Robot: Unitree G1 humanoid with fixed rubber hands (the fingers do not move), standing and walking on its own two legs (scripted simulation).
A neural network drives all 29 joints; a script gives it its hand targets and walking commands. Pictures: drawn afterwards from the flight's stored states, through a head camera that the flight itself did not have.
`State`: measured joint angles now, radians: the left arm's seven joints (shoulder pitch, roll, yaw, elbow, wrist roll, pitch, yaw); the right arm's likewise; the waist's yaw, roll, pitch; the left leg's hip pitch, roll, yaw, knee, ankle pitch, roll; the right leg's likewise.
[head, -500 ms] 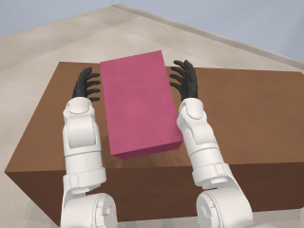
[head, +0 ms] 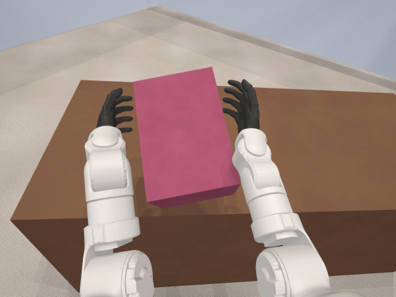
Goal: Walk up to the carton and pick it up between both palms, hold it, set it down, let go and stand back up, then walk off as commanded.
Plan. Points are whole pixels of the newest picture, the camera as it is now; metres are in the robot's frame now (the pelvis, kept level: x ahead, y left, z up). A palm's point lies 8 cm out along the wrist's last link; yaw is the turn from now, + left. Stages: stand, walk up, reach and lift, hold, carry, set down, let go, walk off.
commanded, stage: hold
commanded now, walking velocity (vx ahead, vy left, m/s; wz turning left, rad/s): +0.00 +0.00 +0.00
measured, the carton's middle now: (186, 141) +0.40 -0.01 +0.10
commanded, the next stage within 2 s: none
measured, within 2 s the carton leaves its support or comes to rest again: neither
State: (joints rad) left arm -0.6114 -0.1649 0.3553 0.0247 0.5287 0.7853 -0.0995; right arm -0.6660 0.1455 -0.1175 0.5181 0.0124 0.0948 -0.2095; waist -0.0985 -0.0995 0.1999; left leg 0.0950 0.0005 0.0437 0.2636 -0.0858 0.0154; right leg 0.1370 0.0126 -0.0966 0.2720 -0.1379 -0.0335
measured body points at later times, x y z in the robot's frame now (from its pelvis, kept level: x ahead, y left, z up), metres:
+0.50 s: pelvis +0.01 +0.00 +0.00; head -0.02 +0.04 +0.45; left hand +0.38 +0.14 +0.17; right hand +0.37 -0.12 +0.19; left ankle +0.06 +0.11 -0.75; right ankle +0.04 -0.09 -0.75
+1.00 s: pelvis +0.00 +0.00 +0.00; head -0.03 +0.04 +0.44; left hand +0.37 +0.14 +0.17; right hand +0.37 -0.12 +0.20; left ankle +0.06 +0.11 -0.75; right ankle +0.04 -0.09 -0.75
